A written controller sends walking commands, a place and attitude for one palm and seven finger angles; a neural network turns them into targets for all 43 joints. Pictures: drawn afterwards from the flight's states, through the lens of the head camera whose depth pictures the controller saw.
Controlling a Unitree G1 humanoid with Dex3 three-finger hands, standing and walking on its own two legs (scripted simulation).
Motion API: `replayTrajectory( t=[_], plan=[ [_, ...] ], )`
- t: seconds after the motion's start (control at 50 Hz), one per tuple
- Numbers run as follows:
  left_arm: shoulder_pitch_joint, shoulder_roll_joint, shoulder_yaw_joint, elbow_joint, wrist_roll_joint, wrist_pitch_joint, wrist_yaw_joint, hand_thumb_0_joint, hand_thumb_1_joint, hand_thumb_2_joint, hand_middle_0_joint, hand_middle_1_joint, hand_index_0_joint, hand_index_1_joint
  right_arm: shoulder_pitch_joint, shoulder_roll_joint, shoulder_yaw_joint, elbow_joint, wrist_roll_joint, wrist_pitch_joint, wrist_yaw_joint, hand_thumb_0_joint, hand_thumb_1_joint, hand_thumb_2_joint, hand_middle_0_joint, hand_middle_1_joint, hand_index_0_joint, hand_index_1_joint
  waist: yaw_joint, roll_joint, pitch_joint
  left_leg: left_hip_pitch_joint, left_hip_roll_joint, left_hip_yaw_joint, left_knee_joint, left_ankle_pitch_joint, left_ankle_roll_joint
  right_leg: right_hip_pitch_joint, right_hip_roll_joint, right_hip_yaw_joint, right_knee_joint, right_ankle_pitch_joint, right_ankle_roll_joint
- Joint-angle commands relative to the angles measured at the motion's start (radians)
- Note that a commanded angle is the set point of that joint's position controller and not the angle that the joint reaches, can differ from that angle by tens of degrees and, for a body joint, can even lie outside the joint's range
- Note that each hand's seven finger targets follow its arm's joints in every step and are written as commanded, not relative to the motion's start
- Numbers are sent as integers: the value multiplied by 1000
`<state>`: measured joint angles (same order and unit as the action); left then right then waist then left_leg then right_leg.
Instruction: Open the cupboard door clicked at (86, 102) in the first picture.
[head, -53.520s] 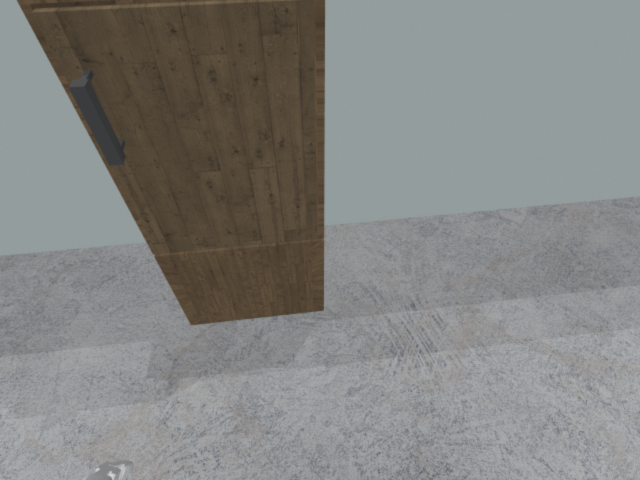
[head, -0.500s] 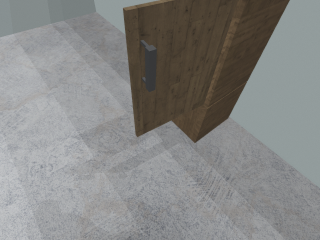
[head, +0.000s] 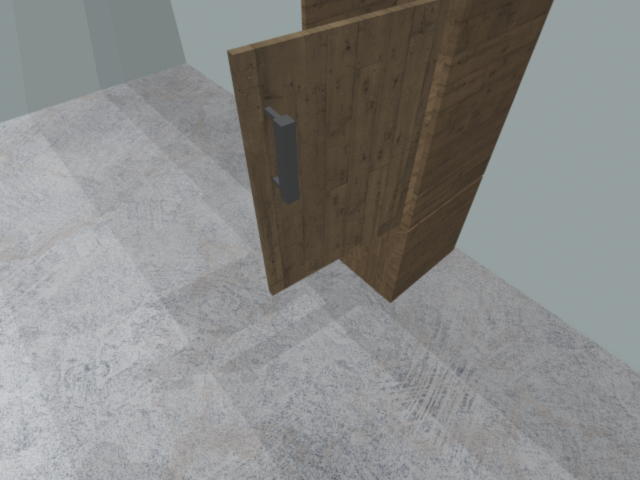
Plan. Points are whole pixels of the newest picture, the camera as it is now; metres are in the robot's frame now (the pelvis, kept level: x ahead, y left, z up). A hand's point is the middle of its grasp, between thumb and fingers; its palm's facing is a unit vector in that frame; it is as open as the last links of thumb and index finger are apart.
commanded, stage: let the arm hang, fingers relaxed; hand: left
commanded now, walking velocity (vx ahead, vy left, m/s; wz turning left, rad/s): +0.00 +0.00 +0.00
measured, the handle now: (280, 156) +0.59 +0.10 +0.08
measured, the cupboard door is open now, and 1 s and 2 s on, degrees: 84 84 84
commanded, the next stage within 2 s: look to check the result in 0.16 s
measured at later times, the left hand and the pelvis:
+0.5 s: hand out of the picture +0.00 +0.15 -0.17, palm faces +0.03 -0.98 -0.19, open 7.4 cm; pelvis +0.01 -0.01 +0.00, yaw +0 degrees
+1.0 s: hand out of the picture +0.04 +0.16 -0.17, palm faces +0.02 -0.98 -0.21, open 7.4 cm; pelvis +0.03 -0.02 +0.00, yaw +0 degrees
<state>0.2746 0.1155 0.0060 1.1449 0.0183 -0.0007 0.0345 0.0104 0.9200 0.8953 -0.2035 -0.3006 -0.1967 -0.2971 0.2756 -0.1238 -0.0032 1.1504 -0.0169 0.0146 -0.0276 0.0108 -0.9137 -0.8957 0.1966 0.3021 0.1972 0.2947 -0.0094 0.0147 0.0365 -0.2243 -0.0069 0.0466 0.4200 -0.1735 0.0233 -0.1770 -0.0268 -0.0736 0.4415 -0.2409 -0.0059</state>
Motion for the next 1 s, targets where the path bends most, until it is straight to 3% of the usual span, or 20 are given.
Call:
replayTrajectory(
  t=[0.0, 0.22, 0.5, 0.68, 0.98],
  plan=[
    [93, 111, 25, -15, -9, -7, 5, 0, 900, 900, -200, -300, -200, -300, 63, -82, -11, -18, -5, -13, -5, 0, -900, -900, 200, 300, 200, 300, 7, 20, 57, -23, 92, -113, -106, -38, 6, -40, -78, 86, -107, -30, -32],
    [74, 123, 23, -20, -10, -14, 3, 0, 900, 900, -200, -300, -200, -300, 48, -99, -13, -20, -2, -14, -6, 0, -900, -900, 200, 300, 200, 300, 2, -27, 44, 28, 95, -98, -80, 44, 3, -42, -86, 91, -127, 10, -33],
    [68, 131, 22, -13, -11, -19, 4, 0, 900, 900, -200, -300, -200, -300, 17, -110, -12, -11, -1, -17, -8, 0, -900, -900, 200, 300, 200, 300, 4, -5, 30, 56, 101, -93, -78, 97, -1, -13, -89, 92, -135, 78, -33],
    [55, 149, 25, -18, -11, -26, 4, 0, 900, 900, -200, -300, -200, -300, 4, -129, -16, -15, 0, -20, -10, 0, -900, -900, 200, 300, 200, 300, 3, -28, 8, 74, 107, -87, -74, 142, -2, 21, -95, 88, -137, 169, -32],
    [25, 181, 29, -28, -11, -29, 1, 0, 900, 900, -200, -300, -200, -300, -27, -162, -19, -21, -2, -21, -9, 0, -900, -900, 200, 300, 200, 300, 4, -25, 9, 88, 110, -92, -87, 142, -3, 38, -95, 91, -157, 180, -32]
  ],
)
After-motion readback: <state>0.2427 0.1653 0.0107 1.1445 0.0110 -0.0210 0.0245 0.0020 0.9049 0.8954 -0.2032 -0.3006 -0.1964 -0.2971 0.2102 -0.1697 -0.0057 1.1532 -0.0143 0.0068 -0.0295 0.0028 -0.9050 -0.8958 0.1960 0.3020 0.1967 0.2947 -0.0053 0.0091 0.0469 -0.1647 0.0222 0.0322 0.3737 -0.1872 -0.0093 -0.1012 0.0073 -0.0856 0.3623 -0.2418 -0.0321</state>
